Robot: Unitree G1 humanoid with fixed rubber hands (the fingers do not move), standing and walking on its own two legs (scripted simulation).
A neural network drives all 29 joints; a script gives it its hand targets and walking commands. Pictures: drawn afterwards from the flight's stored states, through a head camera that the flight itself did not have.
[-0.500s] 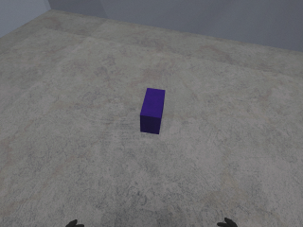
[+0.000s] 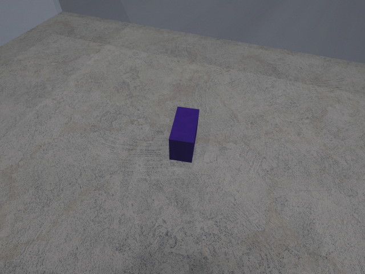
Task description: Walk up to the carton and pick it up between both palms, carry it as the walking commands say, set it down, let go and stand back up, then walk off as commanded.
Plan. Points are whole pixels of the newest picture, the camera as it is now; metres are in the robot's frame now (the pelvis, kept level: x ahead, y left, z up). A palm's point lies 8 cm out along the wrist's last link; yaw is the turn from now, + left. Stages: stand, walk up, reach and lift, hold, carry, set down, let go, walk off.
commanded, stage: walk up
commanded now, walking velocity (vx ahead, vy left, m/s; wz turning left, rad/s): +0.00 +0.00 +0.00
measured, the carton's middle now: (184, 134) +1.04 -0.04 -0.67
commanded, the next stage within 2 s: none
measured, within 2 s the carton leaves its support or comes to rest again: neither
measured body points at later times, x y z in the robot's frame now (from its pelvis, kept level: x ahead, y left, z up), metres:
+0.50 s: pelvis +0.04 +0.07 -0.01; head +0.05 +0.07 +0.44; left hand +0.03 +0.35 -0.15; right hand +0.14 -0.19 -0.13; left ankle +0.06 +0.19 -0.74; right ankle +0.00 -0.12 -0.73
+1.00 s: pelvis +0.26 +0.04 -0.02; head +0.31 +0.04 +0.43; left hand +0.49 +0.22 -0.13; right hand +0.09 -0.15 -0.14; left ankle +0.07 +0.19 -0.73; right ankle +0.38 -0.05 -0.73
